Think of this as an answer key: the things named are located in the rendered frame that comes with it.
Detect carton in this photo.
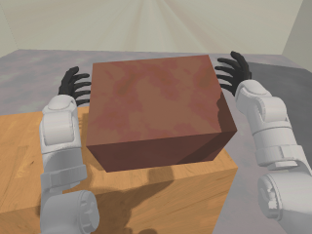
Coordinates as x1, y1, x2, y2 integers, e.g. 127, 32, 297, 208
86, 55, 238, 173

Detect pedestal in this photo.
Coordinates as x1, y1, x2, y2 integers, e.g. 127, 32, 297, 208
0, 106, 238, 234

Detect right robot upper arm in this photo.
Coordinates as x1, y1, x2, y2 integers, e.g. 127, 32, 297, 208
257, 172, 312, 234

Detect left robot forearm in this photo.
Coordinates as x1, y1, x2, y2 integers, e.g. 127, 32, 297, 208
39, 95, 88, 233

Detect left robot upper arm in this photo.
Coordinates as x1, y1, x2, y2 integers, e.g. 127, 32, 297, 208
39, 189, 99, 234

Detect robot right hand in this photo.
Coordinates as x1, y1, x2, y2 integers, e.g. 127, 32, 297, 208
214, 51, 252, 97

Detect right robot forearm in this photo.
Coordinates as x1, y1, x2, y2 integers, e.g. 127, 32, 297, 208
234, 79, 312, 176

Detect robot left hand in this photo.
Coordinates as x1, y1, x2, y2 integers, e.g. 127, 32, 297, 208
58, 66, 92, 106

